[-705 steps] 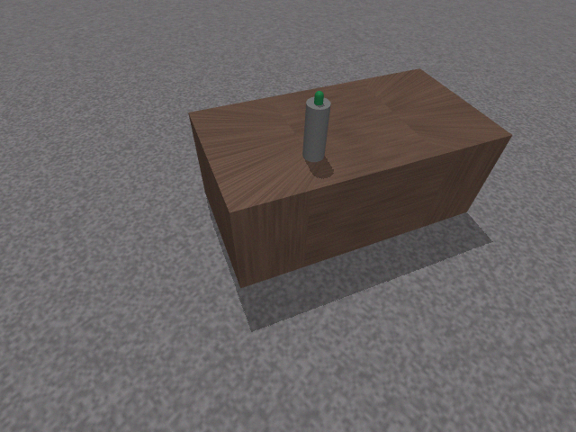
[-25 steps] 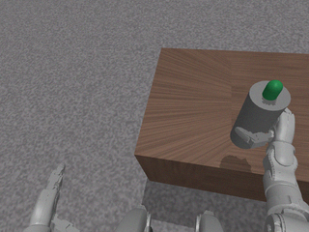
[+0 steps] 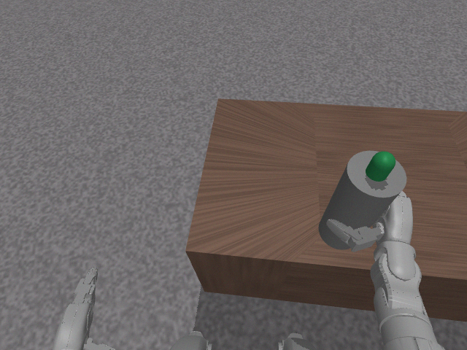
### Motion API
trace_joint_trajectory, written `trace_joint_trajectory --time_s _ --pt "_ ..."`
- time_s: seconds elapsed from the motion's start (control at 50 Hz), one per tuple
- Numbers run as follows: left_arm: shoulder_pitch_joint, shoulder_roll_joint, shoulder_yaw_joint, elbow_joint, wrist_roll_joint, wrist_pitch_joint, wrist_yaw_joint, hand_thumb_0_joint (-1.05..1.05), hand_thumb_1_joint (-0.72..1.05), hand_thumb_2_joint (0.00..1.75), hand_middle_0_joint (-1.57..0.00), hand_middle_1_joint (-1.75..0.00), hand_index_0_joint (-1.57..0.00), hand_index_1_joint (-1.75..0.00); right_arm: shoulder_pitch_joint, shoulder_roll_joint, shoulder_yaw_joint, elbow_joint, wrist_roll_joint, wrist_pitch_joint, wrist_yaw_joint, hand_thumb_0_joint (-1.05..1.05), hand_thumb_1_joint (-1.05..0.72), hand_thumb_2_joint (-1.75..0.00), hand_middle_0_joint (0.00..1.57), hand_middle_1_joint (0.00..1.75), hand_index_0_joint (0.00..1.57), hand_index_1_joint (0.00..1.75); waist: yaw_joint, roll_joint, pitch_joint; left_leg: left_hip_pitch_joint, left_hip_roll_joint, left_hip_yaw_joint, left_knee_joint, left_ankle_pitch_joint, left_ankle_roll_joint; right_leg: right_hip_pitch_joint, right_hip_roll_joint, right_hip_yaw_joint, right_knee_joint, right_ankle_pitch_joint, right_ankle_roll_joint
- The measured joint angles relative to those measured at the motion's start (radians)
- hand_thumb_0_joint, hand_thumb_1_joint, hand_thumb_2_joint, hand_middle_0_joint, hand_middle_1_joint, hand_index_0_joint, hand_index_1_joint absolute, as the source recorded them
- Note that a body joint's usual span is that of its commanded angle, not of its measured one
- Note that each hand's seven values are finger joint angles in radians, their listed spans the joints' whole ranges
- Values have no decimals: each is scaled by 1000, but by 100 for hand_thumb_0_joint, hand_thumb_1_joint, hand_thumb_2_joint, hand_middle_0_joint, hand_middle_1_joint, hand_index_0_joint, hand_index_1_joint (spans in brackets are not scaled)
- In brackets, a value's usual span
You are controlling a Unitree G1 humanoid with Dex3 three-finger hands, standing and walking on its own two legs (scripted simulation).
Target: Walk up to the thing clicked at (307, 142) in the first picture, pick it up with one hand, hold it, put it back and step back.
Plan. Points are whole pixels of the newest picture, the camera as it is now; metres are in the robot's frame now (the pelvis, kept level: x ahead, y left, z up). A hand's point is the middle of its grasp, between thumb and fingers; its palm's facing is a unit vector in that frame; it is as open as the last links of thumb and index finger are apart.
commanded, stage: lift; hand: right
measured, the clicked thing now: (357, 201) +0.37 -0.17 +0.05
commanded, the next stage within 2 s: hold in 0.38 s
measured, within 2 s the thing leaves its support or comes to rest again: neither
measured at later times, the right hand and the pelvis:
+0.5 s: hand (358, 214) +0.34 -0.17 +0.05, palm faces +0.17 +0.99 -0.01, open 10.9 cm; pelvis +0.00 +0.00 +0.02, yaw +0 degrees
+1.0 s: hand (362, 218) +0.33 -0.17 +0.06, palm faces +0.17 +0.98 -0.01, open 10.9 cm; pelvis +0.00 +0.00 +0.03, yaw +0 degrees
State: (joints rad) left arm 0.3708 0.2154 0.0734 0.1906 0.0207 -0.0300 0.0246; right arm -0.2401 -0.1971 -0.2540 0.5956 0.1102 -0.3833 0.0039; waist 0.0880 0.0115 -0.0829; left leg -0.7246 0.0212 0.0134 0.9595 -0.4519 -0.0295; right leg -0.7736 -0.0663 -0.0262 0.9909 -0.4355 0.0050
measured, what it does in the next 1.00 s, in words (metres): stands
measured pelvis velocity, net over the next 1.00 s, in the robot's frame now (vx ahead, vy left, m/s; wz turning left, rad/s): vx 0.00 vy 0.00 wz -0.01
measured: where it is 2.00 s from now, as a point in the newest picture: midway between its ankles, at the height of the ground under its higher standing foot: outside the picture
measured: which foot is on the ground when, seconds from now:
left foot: down 0.00-1.00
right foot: down 0.00-1.00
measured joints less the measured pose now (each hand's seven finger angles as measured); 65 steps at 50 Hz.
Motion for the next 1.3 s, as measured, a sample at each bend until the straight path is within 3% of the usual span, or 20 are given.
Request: trace_joint_trajectory --time_s 0.86,1.3 --pt "-47 -12 21 157 -19 -39 32 -1 -53 5 -5 -6 -6 -5 158 38 87 -194 25 79 -16 1 54 -112 61 103 69 106 -42 -7 35 191 8 -3 -146 52 3 200 12 -10 -162 60 4" --pt "-76 -18 20 222 -20 -60 39 -1 -53 5 -5 -6 -6 -5 163 40 96 -202 30 96 -18 1 54 -112 61 103 69 106 -45 -7 49 240 8 -3 -194 75 2 250 15 -12 -211 83 3"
